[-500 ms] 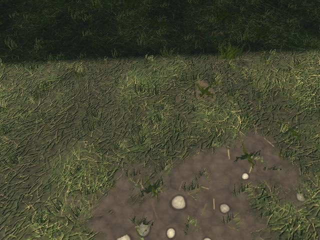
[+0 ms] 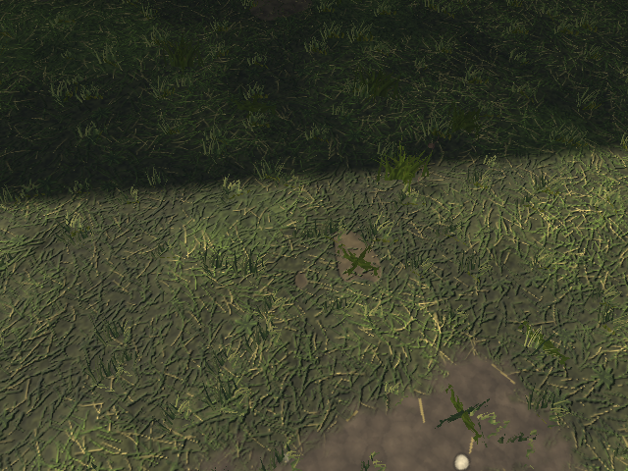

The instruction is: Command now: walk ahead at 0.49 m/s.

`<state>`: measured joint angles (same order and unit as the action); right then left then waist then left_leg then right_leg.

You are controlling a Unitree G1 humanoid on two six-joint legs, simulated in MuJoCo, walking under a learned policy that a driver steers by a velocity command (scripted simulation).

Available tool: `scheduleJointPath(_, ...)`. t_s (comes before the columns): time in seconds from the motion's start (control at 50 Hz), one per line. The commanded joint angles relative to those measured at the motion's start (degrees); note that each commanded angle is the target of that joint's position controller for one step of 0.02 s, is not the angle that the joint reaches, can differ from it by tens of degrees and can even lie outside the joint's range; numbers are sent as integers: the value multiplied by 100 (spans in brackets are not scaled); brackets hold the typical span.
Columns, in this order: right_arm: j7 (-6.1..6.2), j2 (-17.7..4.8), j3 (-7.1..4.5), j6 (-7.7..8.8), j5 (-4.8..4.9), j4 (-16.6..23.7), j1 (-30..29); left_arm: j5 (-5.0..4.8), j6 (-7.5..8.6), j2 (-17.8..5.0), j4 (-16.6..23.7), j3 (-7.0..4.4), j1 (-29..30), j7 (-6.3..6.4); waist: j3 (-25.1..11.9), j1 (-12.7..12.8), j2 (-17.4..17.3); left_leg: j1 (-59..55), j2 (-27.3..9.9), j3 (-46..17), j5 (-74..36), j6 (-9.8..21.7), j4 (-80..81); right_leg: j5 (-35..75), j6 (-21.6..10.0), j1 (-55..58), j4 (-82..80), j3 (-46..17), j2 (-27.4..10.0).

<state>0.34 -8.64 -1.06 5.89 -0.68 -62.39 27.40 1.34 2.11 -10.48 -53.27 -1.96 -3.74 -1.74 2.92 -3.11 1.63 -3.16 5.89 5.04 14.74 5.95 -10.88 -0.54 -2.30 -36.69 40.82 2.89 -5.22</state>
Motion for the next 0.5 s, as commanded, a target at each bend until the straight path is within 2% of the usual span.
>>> scheduleJointPath(0.02,65,-723,-99,35,-34,56,526,-28,85,-205,479,4,708,5,357,-56,-551,-13,-1594,-689,-3457,390,113,72,-89,43,-527,311,301)
scheduleJointPath(0.06,99,-779,-112,20,-80,30,492,-27,131,-275,539,-19,716,25,326,39,-580,-379,-1733,-656,-4151,426,-189,-292,-249,203,-768,319,408)
scheduleJointPath(0.08,115,-827,-125,21,-89,43,384,-24,157,-328,505,-48,522,49,224,178,-617,-457,-1763,-596,-4861,402,-487,-553,-357,539,-879,358,535)
scheduleJointPath(0.1,128,-894,-145,18,-97,50,301,-17,185,-417,395,-96,132,88,18,361,-676,-505,-1779,-559,-5589,360,-951,-817,-467,1041,-960,400,704)
scheduleJointPath(0.12,122,-947,-160,1,-100,54,229,-16,225,-536,169,-169,-571,133,-333,646,-663,-489,-1721,-508,-5879,310,-1736,-867,-595,1775,-1196,422,859)
scheduleJointPath(0.14,110,-951,-158,-10,-46,99,98,53,283,-697,-125,-259,-1520,186,-787,1074,-566,131,-1565,-370,-5195,223,-2848,-544,-765,3066,-1526,233,680)
scheduleJointPath(0.16,85,-735,-96,5,15,309,92,200,306,-1214,-295,-404,-2503,247,-1533,1340,7,1344,-1233,-151,-2949,141,-4612,-934,-1072,4527,-1505,-1246,-679)
scheduleJointPath(0.18,9,-243,-51,-25,219,305,861,193,249,-1519,-300,-486,-2470,190,-2034,879,1155,3390,-95,-183,1655,-62,-6611,-995,-2026,5733,-2166,-4074,-2073)
scheduleJointPath(0.2,37,-801,-191,-65,58,328,271,-20,189,-1178,-244,-434,-1955,135,-1434,804,79,3886,-477,-841,1190,42,-6798,-1665,-1777,5108,-2473,-3830,-1683)
scheduleJointPath(0.22,8,-779,-210,-32,22,536,-294,-72,208,-850,-146,-331,-1358,111,-615,629,27,3999,-699,-829,605,42,-6509,-1508,-1544,4216,-2690,-2935,-1476)
scheduleJointPath(0.24,-4,-684,-210,-20,5,573,-500,-38,257,-567,-149,-258,-1117,94,-240,465,-194,3794,-869,-805,293,17,-6202,-870,-1357,3568,-2892,-2371,-1218)
scheduleJointPath(0.28,-65,-471,-202,-161,-130,534,-369,-48,335,-253,-319,-148,-1207,153,-97,166,-42,3275,-1051,-761,116,-109,-5709,-202,-1036,2893,-3070,-1539,-784)
scheduleJointPath(0.32,-128,-376,-209,-268,-158,572,-408,-61,422,-356,-475,-145,-1552,182,-84,86,34,3244,-1060,-630,42,-217,-5475,348,-1014,2788,-3141,-1231,-666)
scheduleJointPath(0.36,-165,-414,-219,-340,-170,735,-818,-67,452,-556,-538,-172,-1753,190,50,85,80,3594,-1146,-509,-257,-318,-5170,460,-1010,2774,-3280,-997,-592)
scheduleJointPath(0.38,-175,-450,-220,-359,-168,841,-1107,-67,450,-586,-554,-168,-1853,189,130,133,94,3796,-1194,-450,-469,-366,-4954,503,-993,2810,-3346,-917,-553)
scheduleJointPath(0.42,-188,-497,-212,-367,-133,1043,-1677,-68,436,-560,-578,-138,-2051,182,241,258,126,4056,-1230,-339,-875,-443,-4383,743,-935,2932,-3407,-768,-458)
scheduleJointPath(0.5,-196,-413,-132,-341,-58,1322,-2526,-66,433,-568,-662,-103,-2462,193,281,504,202,3921,-1068,-95,-1430,-457,-3120,1281,-811,3303,-3365,-521,-383)
